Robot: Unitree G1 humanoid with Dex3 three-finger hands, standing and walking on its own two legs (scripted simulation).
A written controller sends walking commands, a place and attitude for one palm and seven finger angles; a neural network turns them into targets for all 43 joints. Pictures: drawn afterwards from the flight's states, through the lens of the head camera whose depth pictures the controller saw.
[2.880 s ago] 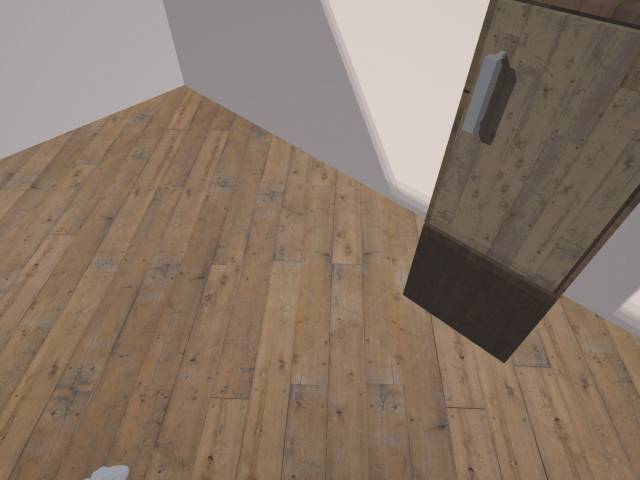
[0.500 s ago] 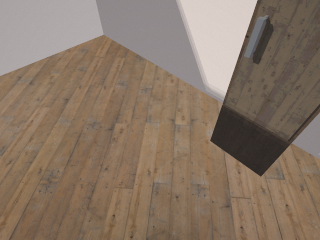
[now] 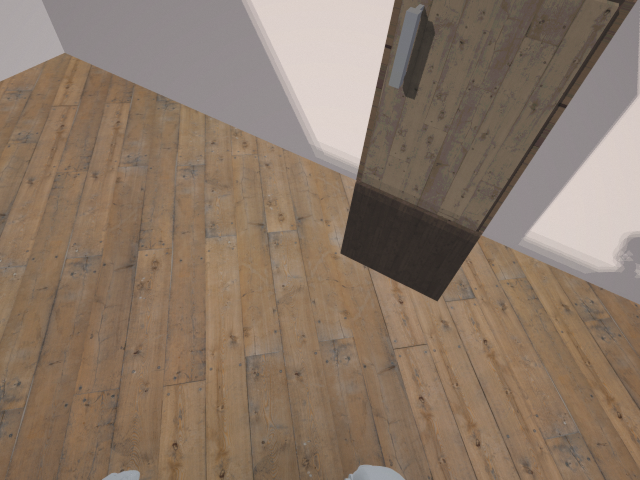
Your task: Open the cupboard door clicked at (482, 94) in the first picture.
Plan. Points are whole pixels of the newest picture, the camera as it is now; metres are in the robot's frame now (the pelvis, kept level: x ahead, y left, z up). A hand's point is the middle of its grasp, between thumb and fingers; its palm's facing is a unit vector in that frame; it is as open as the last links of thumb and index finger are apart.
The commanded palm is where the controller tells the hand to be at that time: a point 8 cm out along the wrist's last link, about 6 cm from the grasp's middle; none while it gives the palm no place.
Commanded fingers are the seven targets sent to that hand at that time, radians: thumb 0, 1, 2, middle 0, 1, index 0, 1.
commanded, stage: turn to face it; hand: left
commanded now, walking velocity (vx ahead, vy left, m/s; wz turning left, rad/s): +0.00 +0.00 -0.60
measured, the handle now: (407, 46) +0.93 -0.12 +0.09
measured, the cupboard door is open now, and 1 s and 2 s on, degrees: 0 0 0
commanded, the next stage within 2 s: take the last steps up to it in 0.62 s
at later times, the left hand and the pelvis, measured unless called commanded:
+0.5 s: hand (230, 471) +0.15 +0.13 -0.16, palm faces -0.26 -0.94 -0.24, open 7.4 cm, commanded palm none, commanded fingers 0.00 0.90 0.90 -0.20 -0.30 -0.20 -0.30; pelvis +0.00 -0.03 +0.00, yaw -15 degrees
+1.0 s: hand (206, 473) +0.15 +0.16 -0.17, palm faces -0.37 -0.92 -0.16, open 7.4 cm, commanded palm none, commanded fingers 0.00 0.90 0.90 -0.20 -0.30 -0.20 -0.30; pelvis +0.04 +0.00 +0.01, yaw -22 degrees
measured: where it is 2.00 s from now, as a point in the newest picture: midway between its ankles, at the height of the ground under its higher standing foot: (327, 427)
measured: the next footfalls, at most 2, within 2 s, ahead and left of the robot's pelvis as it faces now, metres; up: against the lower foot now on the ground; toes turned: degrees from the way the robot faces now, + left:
right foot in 0.30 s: +0.01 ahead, -0.15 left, +0.00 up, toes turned -16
left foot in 0.66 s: +0.09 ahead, +0.07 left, +0.00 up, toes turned -12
